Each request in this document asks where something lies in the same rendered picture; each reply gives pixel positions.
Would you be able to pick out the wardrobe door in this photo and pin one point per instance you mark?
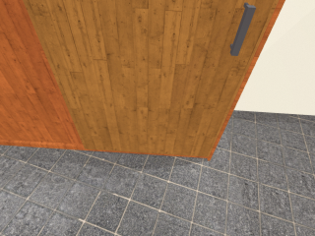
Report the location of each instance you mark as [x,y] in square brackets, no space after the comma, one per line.
[148,76]
[32,107]

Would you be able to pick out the handle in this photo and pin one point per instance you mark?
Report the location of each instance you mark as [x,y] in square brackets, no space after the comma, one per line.
[242,29]

